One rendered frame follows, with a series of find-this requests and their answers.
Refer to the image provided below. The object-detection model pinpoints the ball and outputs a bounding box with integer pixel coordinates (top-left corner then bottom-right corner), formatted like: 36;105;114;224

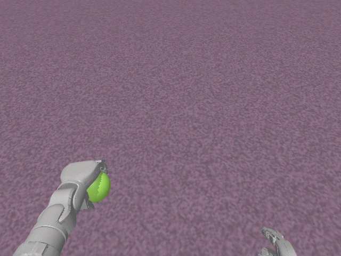
87;171;110;203

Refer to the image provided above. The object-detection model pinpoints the left robot hand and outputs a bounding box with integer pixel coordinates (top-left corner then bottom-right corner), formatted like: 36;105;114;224
60;159;108;210

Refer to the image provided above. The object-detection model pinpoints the right robot hand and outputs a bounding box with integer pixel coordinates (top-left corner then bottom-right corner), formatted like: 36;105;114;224
258;227;297;256

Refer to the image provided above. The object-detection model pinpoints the left robot arm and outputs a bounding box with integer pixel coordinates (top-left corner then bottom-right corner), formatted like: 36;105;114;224
13;180;87;256

